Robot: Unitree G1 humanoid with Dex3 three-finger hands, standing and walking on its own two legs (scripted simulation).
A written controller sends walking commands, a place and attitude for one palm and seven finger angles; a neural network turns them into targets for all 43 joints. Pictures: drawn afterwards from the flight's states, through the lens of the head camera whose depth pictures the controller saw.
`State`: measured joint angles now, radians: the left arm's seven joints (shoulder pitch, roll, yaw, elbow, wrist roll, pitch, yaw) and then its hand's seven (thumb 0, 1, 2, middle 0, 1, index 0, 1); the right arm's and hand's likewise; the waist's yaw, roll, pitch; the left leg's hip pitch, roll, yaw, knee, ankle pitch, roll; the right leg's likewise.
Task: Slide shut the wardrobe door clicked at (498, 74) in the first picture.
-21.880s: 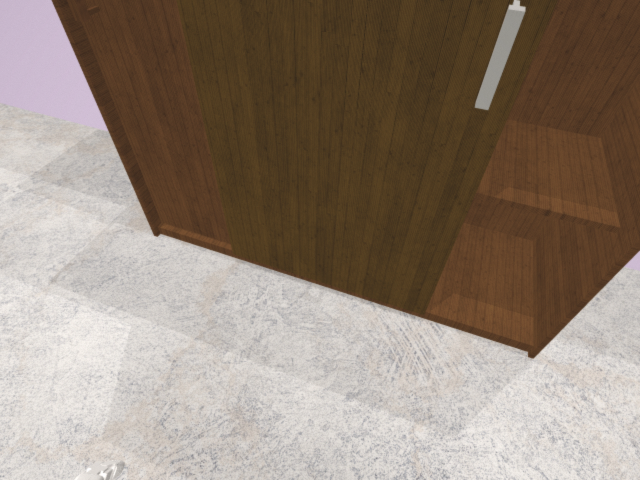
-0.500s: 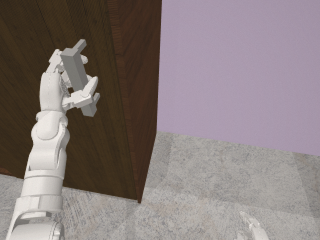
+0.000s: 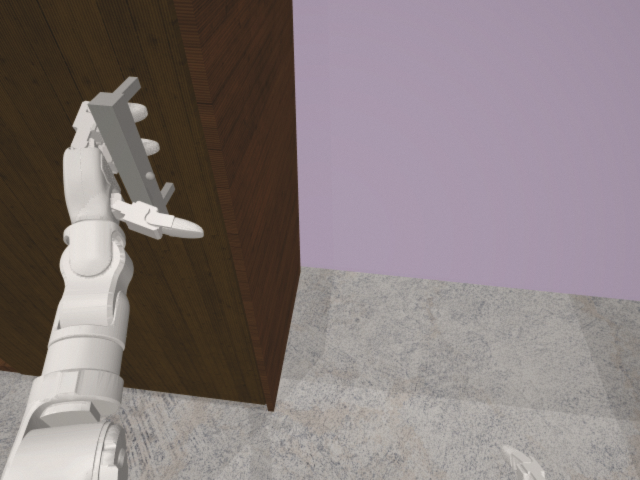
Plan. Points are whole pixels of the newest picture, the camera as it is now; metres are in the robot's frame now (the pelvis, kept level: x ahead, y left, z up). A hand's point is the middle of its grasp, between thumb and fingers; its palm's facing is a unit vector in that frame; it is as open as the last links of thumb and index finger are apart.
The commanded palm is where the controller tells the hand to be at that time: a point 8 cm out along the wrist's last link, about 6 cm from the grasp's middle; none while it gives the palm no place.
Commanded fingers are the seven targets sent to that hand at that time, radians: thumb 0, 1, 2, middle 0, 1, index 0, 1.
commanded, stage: slip the hand off the handle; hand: left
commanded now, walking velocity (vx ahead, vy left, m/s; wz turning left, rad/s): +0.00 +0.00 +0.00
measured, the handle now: (143, 155) +0.42 +0.25 +0.20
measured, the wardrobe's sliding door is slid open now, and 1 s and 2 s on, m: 0.00 0.00 0.00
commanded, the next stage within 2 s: draw the hand back to the body in 1.36 s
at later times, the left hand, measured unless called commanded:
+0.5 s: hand (90, 179) +0.37 +0.29 +0.20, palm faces +0.39 -0.92 -0.11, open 14.7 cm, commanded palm +0.33 +0.33 +0.20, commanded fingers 0.00 -0.55 0.20 -0.25 -1.15 -0.25 -1.15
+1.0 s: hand (51, 209) +0.32 +0.31 +0.20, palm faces +0.39 -0.91 -0.12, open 14.7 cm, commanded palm +0.27 +0.34 +0.20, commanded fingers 0.00 -0.55 0.20 -0.25 -1.15 -0.25 -1.15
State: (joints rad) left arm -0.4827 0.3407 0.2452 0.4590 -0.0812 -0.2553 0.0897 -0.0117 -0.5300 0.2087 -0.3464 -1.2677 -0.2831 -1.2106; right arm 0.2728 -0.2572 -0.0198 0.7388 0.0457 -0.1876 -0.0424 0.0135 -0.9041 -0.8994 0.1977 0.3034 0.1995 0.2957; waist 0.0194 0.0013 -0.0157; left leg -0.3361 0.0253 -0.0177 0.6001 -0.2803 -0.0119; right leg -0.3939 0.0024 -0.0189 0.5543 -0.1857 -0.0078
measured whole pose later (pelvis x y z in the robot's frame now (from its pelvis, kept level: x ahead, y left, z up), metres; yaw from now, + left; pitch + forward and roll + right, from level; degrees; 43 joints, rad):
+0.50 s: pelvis +0.05 +0.02 +0.00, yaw +0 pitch +2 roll +0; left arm -0.25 0.34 0.35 0.15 -0.13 -0.14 -0.02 -0.02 -0.56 0.19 -0.29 -1.18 -0.25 -1.15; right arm 0.26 -0.22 0.03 0.66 0.01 -0.19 -0.05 0.01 -0.90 -0.90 0.20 0.30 0.20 0.30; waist 0.07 0.01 -0.06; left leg -0.29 -0.01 -0.01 0.61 -0.35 0.00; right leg -0.36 -0.03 -0.01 0.58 -0.26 0.02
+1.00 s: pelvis +0.05 +0.01 +0.00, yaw +0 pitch +2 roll +0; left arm -0.08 0.39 0.51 0.09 -0.26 -0.16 -0.18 -0.02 -0.56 0.19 -0.25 -1.15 -0.25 -1.15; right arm 0.29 -0.26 0.01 0.65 0.02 -0.19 -0.08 0.01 -0.90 -0.90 0.20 0.30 0.20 0.30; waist 0.08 0.03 -0.07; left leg -0.29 0.02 -0.01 0.62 -0.36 -0.02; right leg -0.37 -0.01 -0.02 0.61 -0.28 0.00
